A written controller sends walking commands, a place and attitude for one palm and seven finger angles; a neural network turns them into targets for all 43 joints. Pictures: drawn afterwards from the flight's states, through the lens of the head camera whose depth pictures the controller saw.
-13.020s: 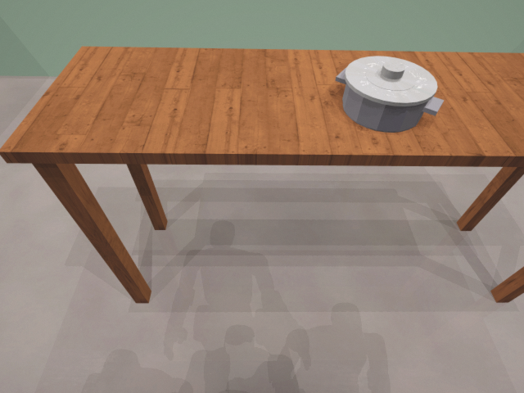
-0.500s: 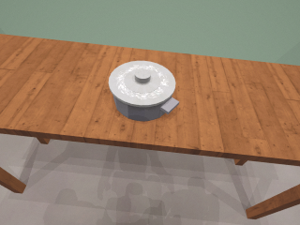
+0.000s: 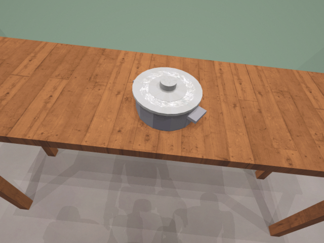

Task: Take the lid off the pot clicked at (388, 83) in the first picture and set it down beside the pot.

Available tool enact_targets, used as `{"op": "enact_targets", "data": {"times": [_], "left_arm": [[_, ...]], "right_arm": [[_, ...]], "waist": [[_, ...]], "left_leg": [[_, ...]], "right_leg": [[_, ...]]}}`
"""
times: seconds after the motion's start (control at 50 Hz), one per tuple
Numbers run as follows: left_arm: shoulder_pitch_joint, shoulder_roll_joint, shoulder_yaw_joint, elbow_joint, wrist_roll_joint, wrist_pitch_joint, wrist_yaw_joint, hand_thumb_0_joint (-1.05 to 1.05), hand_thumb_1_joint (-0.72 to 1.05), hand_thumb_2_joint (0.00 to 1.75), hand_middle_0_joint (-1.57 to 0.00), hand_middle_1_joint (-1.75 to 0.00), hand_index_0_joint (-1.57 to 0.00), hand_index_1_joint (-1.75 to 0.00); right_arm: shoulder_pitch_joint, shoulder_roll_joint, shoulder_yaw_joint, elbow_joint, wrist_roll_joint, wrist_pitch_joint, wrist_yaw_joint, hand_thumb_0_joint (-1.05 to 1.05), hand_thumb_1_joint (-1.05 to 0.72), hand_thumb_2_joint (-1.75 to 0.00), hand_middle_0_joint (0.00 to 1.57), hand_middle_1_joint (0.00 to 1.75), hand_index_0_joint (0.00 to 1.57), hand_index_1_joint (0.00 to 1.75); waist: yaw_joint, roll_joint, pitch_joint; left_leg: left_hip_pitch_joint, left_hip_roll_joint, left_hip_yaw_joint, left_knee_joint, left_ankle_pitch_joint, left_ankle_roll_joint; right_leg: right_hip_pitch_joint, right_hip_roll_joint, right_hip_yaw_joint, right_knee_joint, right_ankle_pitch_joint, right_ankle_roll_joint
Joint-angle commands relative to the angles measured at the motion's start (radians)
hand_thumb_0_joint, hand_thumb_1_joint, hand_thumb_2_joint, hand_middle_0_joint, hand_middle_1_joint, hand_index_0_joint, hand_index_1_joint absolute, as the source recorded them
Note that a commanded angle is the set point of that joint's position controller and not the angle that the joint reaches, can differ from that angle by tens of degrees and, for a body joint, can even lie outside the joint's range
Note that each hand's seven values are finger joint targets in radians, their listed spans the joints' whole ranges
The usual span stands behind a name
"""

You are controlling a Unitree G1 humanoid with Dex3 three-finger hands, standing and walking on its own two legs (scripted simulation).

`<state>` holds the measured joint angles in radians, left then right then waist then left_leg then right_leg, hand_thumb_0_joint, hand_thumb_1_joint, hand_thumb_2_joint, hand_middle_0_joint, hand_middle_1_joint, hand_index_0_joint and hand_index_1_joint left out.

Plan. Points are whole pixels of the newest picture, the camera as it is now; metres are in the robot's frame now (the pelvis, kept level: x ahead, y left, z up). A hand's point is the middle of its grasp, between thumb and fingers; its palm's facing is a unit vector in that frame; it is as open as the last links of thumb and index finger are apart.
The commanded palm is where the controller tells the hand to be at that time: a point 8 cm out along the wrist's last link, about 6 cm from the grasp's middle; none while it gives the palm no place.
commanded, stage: come to a stop and stand still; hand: left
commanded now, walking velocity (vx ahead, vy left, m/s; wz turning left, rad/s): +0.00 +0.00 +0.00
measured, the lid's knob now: (168, 83) +0.48 +0.03 +0.14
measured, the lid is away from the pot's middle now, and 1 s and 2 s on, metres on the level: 0.00 0.00 0.00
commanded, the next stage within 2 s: look again from close up in 0.18 s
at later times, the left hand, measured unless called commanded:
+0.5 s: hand out of the picture -0.03 +0.17 -0.18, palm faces +0.06 -0.98 -0.21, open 7.4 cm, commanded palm none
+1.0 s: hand out of the picture -0.04 +0.17 -0.18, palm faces +0.05 -0.98 -0.20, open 7.4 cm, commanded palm none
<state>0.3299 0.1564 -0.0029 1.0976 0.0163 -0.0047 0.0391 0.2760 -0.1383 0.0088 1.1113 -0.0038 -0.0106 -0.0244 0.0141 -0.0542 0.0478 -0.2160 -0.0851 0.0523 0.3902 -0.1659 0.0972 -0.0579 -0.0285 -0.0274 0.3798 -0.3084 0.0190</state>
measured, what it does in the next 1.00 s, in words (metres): stands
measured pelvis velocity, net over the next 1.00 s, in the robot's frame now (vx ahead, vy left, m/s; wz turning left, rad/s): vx -0.03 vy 0.00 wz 0.01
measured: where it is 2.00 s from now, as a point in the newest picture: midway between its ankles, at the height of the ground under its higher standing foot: outside the picture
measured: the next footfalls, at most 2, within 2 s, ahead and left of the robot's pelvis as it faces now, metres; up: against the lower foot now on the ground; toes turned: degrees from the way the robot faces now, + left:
none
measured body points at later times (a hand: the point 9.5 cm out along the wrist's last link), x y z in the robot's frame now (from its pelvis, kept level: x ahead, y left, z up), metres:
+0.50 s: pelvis -0.02 +0.00 +0.00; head -0.01 +0.00 +0.45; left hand -0.03 +0.22 -0.16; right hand +0.02 -0.23 -0.16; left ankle +0.03 +0.05 -0.74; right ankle -0.07 -0.13 -0.74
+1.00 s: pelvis -0.03 +0.00 -0.01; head -0.01 +0.00 +0.44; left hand -0.04 +0.22 -0.16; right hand +0.02 -0.23 -0.16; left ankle +0.03 +0.05 -0.74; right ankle -0.07 -0.13 -0.74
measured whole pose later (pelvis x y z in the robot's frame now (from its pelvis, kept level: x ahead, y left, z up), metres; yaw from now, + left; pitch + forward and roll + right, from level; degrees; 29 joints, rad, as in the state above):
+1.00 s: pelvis -0.03 +0.00 -0.01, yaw +1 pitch -1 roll -1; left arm 0.32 0.15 0.00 1.04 0.02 -0.01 0.05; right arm 0.21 -0.18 -0.02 1.05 -0.01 0.01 0.00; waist 0.02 0.01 0.05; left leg -0.31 -0.07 0.04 0.48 -0.16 0.10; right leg -0.15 -0.01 -0.02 0.49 -0.32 0.01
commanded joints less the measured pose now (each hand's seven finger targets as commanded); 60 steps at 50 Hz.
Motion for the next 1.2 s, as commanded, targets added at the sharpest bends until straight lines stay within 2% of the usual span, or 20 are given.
{"op": "enact_targets", "data": {"times": [0.0,0.16,0.24,0.26,0.28,0.3,0.32,0.42,0.58,0.62,0.74,0.76,0.84,0.86,0.92,0.96,1.04,1.06,1.1,1.18], "left_arm": [[0.113,0.067,0.009,0.002,-0.004,-0.007,0.004,0.00,0.90,0.90,-0.20,-0.30,-0.20,-0.30],[0.135,0.057,0.004,0.025,0.000,-0.008,0.004,0.00,0.90,0.90,-0.20,-0.30,-0.20,-0.30],[0.150,0.046,0.002,0.034,0.000,-0.009,0.006,0.00,0.90,0.90,-0.20,-0.30,-0.20,-0.30],[0.079,0.131,0.001,-0.108,0.006,-0.040,0.009,0.00,0.90,0.90,-0.20,-0.30,-0.20,-0.30],[0.103,0.096,0.010,-0.074,0.003,-0.020,0.008,0.00,0.90,0.90,-0.20,-0.30,-0.20,-0.30],[0.145,0.087,0.003,-0.066,0.000,-0.019,0.008,0.00,0.90,0.90,-0.20,-0.30,-0.20,-0.30],[0.142,0.085,0.003,-0.061,-0.005,-0.023,0.010,0.00,0.90,0.90,-0.20,-0.30,-0.20,-0.30],[0.099,0.083,0.011,-0.064,-0.010,-0.022,0.017,0.00,0.90,0.90,-0.20,-0.30,-0.20,-0.30],[0.052,0.117,0.023,-0.097,-0.006,-0.014,0.016,0.00,0.90,0.90,-0.20,-0.30,-0.20,-0.30],[0.037,0.122,0.022,-0.108,-0.005,-0.016,0.016,0.00,0.90,0.90,-0.20,-0.30,-0.20,-0.30],[0.050,0.118,0.024,-0.111,-0.003,-0.016,0.014,0.00,0.90,0.90,-0.20,-0.30,-0.20,-0.30],[0.055,0.127,0.026,-0.110,-0.004,-0.012,0.013,0.00,0.90,0.90,-0.20,-0.30,-0.20,-0.30],[0.068,0.116,0.024,-0.103,-0.002,-0.015,0.013,0.00,0.90,0.90,-0.20,-0.30,-0.20,-0.30],[0.069,0.124,0.027,-0.101,-0.002,-0.013,0.011,0.00,0.90,0.90,-0.20,-0.30,-0.20,-0.30],[0.078,0.109,0.022,-0.088,0.000,-0.013,0.012,0.00,0.90,0.90,-0.20,-0.30,-0.20,-0.30],[0.083,0.114,0.024,-0.080,-0.002,-0.011,0.011,0.00,0.90,0.90,-0.20,-0.30,-0.20,-0.30],[0.092,0.099,0.020,-0.060,0.000,-0.014,0.012,0.00,0.90,0.90,-0.20,-0.30,-0.20,-0.30],[0.095,0.108,0.022,-0.060,-0.001,-0.012,0.010,0.00,0.90,0.90,-0.20,-0.30,-0.20,-0.30],[0.093,0.096,0.019,-0.052,-0.001,-0.012,0.011,0.00,0.90,0.90,-0.20,-0.30,-0.20,-0.30],[0.114,0.074,0.010,-0.026,-0.001,-0.008,0.007,0.00,0.90,0.90,-0.20,-0.30,-0.20,-0.30]], "right_arm": [[0.055,-0.118,-0.029,-0.035,-0.001,-0.017,-0.011,0.00,-0.90,-0.90,0.20,0.30,0.20,0.30],[0.070,-0.101,-0.029,-0.019,0.000,-0.017,-0.010,0.00,-0.90,-0.90,0.20,0.30,0.20,0.30],[0.077,-0.099,-0.030,-0.012,-0.001,-0.017,-0.010,0.00,-0.90,-0.90,0.20,0.30,0.20,0.30],[0.076,-0.099,-0.035,-0.174,-0.015,-0.027,-0.006,0.00,-0.90,-0.90,0.20,0.30,0.20,0.30],[0.035,-0.158,-0.056,-0.141,-0.010,-0.031,-0.011,0.00,-0.90,-0.90,0.20,0.30,0.20,0.30],[0.025,-0.119,-0.048,-0.147,-0.002,-0.025,-0.008,0.00,-0.90,-0.90,0.20,0.30,0.20,0.30],[0.007,-0.114,-0.045,-0.151,-0.004,-0.020,-0.009,0.00,-0.90,-0.90,0.20,0.30,0.20,0.30],[-0.018,-0.123,-0.046,-0.156,-0.012,0.003,-0.002,0.00,-0.90,-0.90,0.20,0.30,0.20,0.30],[-0.069,-0.145,-0.047,-0.163,-0.016,0.022,0.012,0.00,-0.90,-0.90,0.20,0.30,0.20,0.30],[-0.073,-0.140,-0.045,-0.156,-0.016,0.021,0.014,0.00,-0.90,-0.90,0.20,0.30,0.20,0.30],[-0.077,-0.140,-0.044,-0.146,-0.014,0.010,0.015,0.00,-0.90,-0.90,0.20,0.30,0.20,0.30],[-0.076,-0.141,-0.045,-0.151,-0.013,0.011,0.014,0.00,-0.90,-0.90,0.20,0.30,0.20,0.30],[-0.075,-0.138,-0.045,-0.134,-0.013,0.006,0.015,0.00,-0.90,-0.90,0.20,0.30,0.20,0.30],[-0.065,-0.139,-0.045,-0.139,-0.012,0.005,0.014,0.00,-0.90,-0.90,0.20,0.30,0.20,0.30],[-0.066,-0.143,-0.046,-0.123,-0.010,0.002,0.013,0.00,-0.90,-0.90,0.20,0.30,0.20,0.30],[-0.055,-0.140,-0.046,-0.120,-0.009,0.002,0.012,0.00,-0.90,-0.90,0.20,0.30,0.20,0.30],[-0.044,-0.135,-0.047,-0.100,-0.008,-0.002,0.011,0.00,-0.90,-0.90,0.20,0.30,0.20,0.30],[-0.038,-0.133,-0.047,-0.102,-0.007,-0.001,0.011,0.00,-0.90,-0.90,0.20,0.30,0.20,0.30],[-0.042,-0.136,-0.048,-0.094,-0.007,-0.001,0.010,0.00,-0.90,-0.90,0.20,0.30,0.20,0.30],[-0.028,-0.139,-0.053,-0.068,-0.008,-0.001,0.006,0.00,-0.90,-0.90,0.20,0.30,0.20,0.30]], "waist": [[0.000,0.063,0.016],[0.001,0.033,0.037],[-0.004,0.057,0.035],[-0.044,0.060,0.056],[-0.008,0.135,-0.018],[0.005,0.162,-0.082],[0.004,0.160,-0.085],[-0.013,0.099,0.017],[-0.017,0.006,0.043],[-0.023,0.023,0.064],[-0.010,0.052,0.036],[-0.004,0.016,0.023],[-0.004,0.083,0.020],[-0.001,0.050,-0.010],[0.000,0.097,0.004],[0.003,0.061,-0.013],[-0.001,0.089,-0.008],[0.004,0.045,-0.027],[-0.001,0.074,-0.007],[-0.005,0.071,0.004]], "left_leg": [[0.065,0.191,-0.226,-0.128,-0.002,-0.026],[0.033,0.187,-0.226,-0.143,-0.057,-0.024],[0.046,0.183,-0.223,-0.150,-0.079,-0.029],[0.069,0.127,-0.237,-0.143,0.158,-0.029],[0.097,0.233,-0.295,-0.121,0.119,-0.050],[0.127,0.223,-0.293,-0.097,0.132,-0.022],[0.110,0.211,-0.282,-0.073,0.144,-0.013],[0.028,0.151,-0.231,-0.009,0.048,-0.034],[0.003,0.124,-0.193,0.019,-0.106,-0.055],[0.002,0.119,-0.180,0.037,-0.099,-0.059],[-0.011,0.144,-0.204,0.005,-0.075,-0.042],[-0.011,0.150,-0.214,-0.005,-0.100,-0.039],[-0.011,0.154,-0.216,-0.019,-0.088,-0.037],[-0.001,0.166,-0.224,-0.027,-0.080,-0.032],[-0.011,0.169,-0.231,-0.044,-0.091,-0.031],[-0.006,0.181,-0.242,-0.061,-0.105,-0.028],[0.001,0.173,-0.230,-0.059,-0.069,-0.030],[0.002,0.181,-0.236,-0.061,-0.080,-0.028],[0.005,0.176,-0.230,-0.059,-0.076,-0.031],[-0.001,0.214,-0.283,-0.138,-0.218,-0.027]], "right_leg": [[-0.111,-0.068,0.043,-0.051,0.069,-0.050],[-0.123,-0.068,0.041,-0.053,0.079,-0.048],[-0.141,-0.071,0.049,-0.050,0.066,-0.051],[-0.219,0.028,0.007,0.105,0.118,-0.086],[-0.219,-0.010,-0.009,0.119,-0.027,-0.067],[-0.193,-0.015,0.019,0.088,-0.028,-0.076],[-0.178,-0.026,0.022,0.054,0.014,-0.078],[-0.166,-0.058,0.070,-0.025,0.091,-0.094],[-0.231,-0.089,0.121,-0.046,-0.017,-0.110],[-0.261,-0.097,0.142,-0.050,-0.028,-0.113],[-0.230,-0.072,0.112,-0.002,0.024,-0.091],[-0.222,-0.068,0.096,-0.003,0.009,-0.089],[-0.224,-0.065,0.103,0.007,0.020,-0.085],[-0.201,-0.059,0.082,0.015,0.033,-0.081],[-0.206,-0.056,0.080,0.018,0.025,-0.074],[-0.191,-0.050,0.064,0.020,0.019,-0.072],[-0.190,-0.057,0.077,0.016,0.044,-0.073],[-0.174,-0.057,0.063,0.011,0.039,-0.070],[-0.191,-0.061,0.073,0.010,0.042,-0.072],[-0.196,-0.033,0.034,0.011,-0.012,-0.053]]}}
